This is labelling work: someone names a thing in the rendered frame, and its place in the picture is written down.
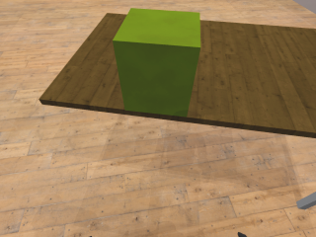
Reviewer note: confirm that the carton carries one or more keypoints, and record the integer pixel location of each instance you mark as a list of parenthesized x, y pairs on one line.
[(157, 55)]

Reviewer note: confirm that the table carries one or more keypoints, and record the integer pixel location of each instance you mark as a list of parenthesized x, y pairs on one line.
[(249, 76)]

